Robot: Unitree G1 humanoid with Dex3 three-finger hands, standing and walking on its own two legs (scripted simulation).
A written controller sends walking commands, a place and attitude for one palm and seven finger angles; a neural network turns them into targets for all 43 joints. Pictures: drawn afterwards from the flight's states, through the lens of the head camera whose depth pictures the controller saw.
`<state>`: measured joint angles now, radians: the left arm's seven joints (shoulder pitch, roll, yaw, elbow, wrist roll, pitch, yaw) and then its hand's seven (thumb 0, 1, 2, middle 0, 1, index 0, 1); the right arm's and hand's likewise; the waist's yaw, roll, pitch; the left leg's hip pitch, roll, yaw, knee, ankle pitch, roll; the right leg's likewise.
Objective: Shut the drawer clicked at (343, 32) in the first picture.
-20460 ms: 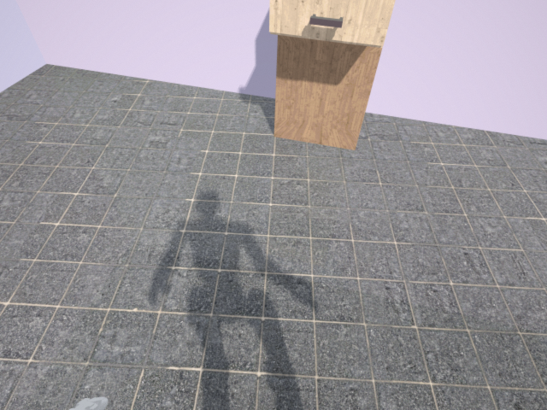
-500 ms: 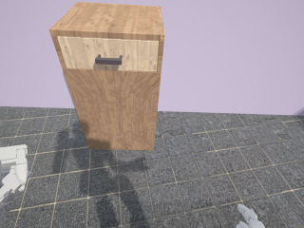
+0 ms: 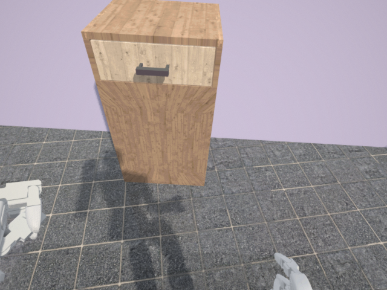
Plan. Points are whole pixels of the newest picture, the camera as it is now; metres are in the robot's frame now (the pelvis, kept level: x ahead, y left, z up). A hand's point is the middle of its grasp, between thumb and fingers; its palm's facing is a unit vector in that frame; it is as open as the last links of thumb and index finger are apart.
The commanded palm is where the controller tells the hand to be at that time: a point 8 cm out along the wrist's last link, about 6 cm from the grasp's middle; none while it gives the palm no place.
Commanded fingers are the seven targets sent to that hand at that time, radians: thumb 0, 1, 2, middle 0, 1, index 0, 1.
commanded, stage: let the arm hang, fingers relaxed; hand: left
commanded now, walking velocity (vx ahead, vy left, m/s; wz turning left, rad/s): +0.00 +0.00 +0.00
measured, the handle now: (153, 68) +0.85 +0.21 +0.04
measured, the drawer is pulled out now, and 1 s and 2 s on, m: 0.00 0.00 0.00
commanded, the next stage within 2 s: look to check the result in 1.10 s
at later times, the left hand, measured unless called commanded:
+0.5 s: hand out of the picture -0.09 +0.20 -0.17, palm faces +0.08 -0.97 -0.22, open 4.5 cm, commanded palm none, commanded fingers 0.00 0.90 0.90 -0.36 -0.47 -0.36 -0.47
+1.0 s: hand out of the picture -0.03 +0.15 -0.18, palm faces +0.08 -0.98 -0.16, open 7.3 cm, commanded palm none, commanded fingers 0.00 0.90 0.90 -0.20 -0.30 -0.20 -0.30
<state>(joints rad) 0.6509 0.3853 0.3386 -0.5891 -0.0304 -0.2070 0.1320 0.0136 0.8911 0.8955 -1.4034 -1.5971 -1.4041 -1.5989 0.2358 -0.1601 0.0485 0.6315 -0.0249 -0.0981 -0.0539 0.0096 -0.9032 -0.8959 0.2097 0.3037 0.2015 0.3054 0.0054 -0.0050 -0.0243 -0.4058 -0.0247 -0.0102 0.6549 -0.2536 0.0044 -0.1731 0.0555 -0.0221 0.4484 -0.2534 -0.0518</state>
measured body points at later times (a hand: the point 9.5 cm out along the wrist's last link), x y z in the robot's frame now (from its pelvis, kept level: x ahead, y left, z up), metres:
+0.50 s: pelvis -0.01 +0.02 +0.00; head +0.02 +0.03 +0.45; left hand -0.09 +0.25 -0.15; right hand +0.00 -0.21 -0.15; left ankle +0.02 +0.11 -0.74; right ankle -0.01 -0.09 -0.74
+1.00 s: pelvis -0.01 +0.00 +0.00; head -0.01 +0.00 +0.45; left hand -0.03 +0.21 -0.16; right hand -0.03 -0.20 -0.16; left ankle +0.02 +0.11 -0.74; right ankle -0.01 -0.09 -0.74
